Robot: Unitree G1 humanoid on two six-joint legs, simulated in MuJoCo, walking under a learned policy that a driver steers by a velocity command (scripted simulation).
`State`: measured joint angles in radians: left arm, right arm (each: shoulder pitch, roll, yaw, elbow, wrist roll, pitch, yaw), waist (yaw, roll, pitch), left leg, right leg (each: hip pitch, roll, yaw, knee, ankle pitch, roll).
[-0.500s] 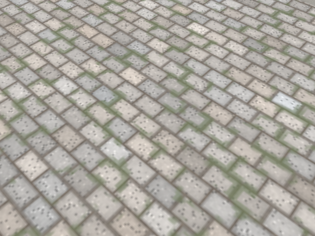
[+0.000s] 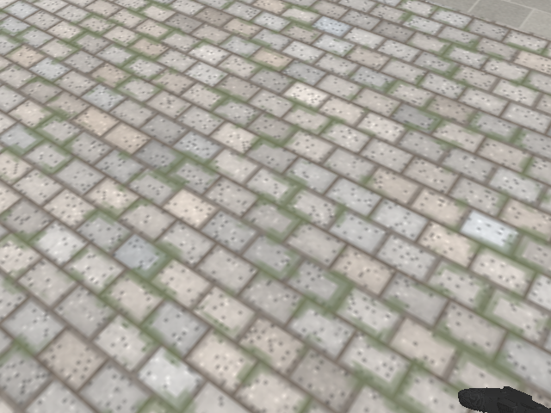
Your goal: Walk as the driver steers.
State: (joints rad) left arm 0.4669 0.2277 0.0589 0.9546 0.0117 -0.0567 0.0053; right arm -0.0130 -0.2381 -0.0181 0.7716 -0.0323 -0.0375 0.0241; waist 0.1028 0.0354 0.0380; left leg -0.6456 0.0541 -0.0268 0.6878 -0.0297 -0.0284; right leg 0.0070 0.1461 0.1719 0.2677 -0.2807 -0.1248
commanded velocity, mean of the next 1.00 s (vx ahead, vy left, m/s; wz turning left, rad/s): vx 0.50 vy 0.00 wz -0.54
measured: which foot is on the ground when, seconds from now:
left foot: up 0.00-0.08, down 0.10-0.64, up 0.66-1.00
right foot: down 0.00-0.10, up 0.12-0.64, down 0.66-1.00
